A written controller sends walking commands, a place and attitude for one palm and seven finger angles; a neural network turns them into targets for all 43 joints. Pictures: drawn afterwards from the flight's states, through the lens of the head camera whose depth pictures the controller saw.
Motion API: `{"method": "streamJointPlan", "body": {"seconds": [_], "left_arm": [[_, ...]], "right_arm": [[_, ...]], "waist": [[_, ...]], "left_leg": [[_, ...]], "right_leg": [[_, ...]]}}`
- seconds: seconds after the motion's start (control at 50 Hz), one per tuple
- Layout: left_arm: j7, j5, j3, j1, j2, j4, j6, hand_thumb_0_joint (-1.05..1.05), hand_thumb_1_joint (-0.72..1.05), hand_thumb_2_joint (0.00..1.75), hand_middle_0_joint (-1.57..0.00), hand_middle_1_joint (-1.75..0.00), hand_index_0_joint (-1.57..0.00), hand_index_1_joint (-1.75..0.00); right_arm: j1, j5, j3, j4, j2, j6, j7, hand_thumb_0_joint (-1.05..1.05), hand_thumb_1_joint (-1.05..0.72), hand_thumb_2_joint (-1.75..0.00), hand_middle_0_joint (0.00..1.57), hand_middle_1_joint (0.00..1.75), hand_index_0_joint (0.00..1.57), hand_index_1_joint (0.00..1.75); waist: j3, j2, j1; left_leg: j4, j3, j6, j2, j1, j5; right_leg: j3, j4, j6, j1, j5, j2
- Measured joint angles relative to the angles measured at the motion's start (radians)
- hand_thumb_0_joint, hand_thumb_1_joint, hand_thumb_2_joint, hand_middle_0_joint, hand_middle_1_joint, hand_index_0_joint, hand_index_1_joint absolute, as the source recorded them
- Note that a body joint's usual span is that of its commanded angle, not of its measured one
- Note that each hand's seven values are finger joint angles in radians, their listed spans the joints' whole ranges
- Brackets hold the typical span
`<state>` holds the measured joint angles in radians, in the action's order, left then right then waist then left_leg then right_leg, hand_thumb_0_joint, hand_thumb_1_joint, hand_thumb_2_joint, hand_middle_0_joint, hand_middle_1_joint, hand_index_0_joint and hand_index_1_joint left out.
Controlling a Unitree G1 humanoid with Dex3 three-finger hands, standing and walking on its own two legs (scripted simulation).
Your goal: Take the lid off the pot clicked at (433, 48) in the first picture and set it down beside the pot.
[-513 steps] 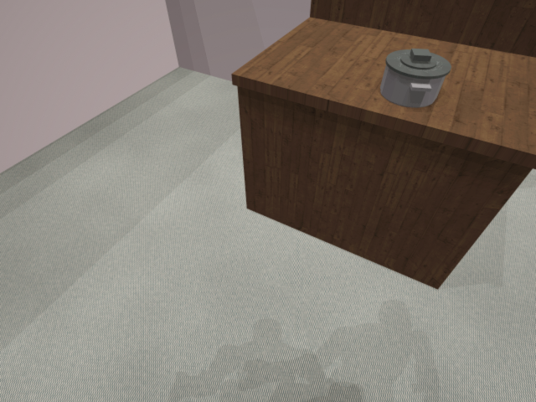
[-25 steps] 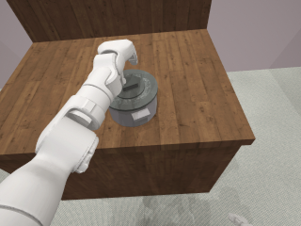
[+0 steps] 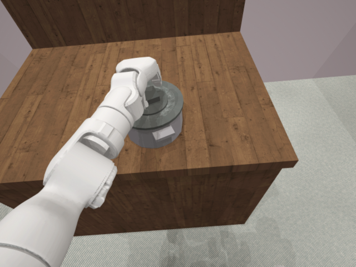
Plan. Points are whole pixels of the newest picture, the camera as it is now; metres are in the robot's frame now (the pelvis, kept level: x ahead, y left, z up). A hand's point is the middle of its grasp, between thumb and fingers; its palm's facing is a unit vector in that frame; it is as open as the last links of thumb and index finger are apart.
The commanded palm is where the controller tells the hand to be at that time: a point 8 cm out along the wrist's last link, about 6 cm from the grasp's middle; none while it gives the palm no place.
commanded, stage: lower the open fingers around the knob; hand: left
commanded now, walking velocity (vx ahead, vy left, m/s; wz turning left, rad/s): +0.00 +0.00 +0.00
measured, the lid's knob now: (148, 95) +0.52 +0.06 +0.09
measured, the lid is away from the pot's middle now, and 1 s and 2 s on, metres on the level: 0.00 0.00 0.01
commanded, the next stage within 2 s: close the fingers and squeeze the knob in 0.52 s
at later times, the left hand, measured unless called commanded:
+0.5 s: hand (146, 96) +0.49 +0.06 +0.11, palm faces -0.33 -0.04 -0.94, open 9.9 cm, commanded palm +0.48 +0.06 +0.17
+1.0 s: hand (149, 98) +0.48 +0.05 +0.11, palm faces -0.34 -0.05 -0.94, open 9.4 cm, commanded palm +0.48 +0.05 +0.17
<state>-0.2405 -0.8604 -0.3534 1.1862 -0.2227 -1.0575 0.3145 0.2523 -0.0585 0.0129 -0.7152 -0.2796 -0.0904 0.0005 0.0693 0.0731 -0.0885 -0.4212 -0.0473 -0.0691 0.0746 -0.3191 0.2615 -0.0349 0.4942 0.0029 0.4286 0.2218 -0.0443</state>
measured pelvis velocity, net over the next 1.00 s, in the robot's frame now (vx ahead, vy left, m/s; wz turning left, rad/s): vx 0.00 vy -0.01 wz -0.01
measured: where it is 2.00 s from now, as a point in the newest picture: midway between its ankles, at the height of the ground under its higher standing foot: outside the picture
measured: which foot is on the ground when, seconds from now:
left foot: down 0.00-1.00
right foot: down 0.00-1.00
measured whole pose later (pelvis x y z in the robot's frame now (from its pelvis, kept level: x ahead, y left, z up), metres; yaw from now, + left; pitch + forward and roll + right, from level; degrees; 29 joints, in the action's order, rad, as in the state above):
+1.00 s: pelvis +0.00 -0.01 +0.00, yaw +0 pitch +10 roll +1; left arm -0.18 -0.86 -0.35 1.18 -0.20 -1.12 0.32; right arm 0.23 -0.06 0.02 -0.73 -0.27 -0.11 -0.01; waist 0.08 0.08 -0.10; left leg -0.44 -0.05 -0.06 0.06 -0.34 0.27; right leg -0.04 0.50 -0.01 0.45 0.23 -0.03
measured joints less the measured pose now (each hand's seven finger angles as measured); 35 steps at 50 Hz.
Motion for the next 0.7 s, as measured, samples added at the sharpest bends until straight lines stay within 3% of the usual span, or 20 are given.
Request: {"method": "streamJointPlan", "body": {"seconds": [0.26,0.64,0.7], "left_arm": [[0.029,-0.007,0.012,0.006,0.007,-0.074,0.006,0.0,-0.29,1.48,-0.86,-0.08,-0.86,-0.08],[0.051,-0.005,-0.012,-0.019,0.02,-0.05,0.006,0.0,-0.29,1.48,-0.83,-0.08,-0.86,-0.08],[0.057,-0.002,-0.017,-0.017,0.027,-0.058,0.011,0.0,-0.26,1.42,-0.77,-0.16,-0.81,-0.16]], "right_arm": [[0.006,0.0,0.0,-0.01,0.003,-0.002,-0.005,0.01,-0.91,-0.9,0.2,0.3,0.2,0.3],[0.0,0.001,-0.006,-0.017,0.004,-0.024,-0.001,0.01,-0.91,-0.9,0.2,0.3,0.2,0.3],[-0.011,-0.001,-0.002,-0.018,0.006,-0.026,-0.002,0.01,-0.91,-0.9,0.2,0.3,0.2,0.3]], "waist": [[0.011,-0.001,-0.018],[0.022,0.003,-0.008],[0.02,0.002,-0.005]], "left_leg": [[-0.01,-0.007,0.002,-0.006,-0.025,0.007],[-0.016,-0.002,0.007,-0.013,-0.026,0.013],[-0.018,0.0,0.008,-0.013,-0.025,0.014]], "right_leg": [[0.007,0.004,-0.002,0.025,0.0,0.007],[0.001,0.005,-0.007,0.023,0.005,0.013],[0.0,0.007,-0.008,0.022,0.007,0.013]]}}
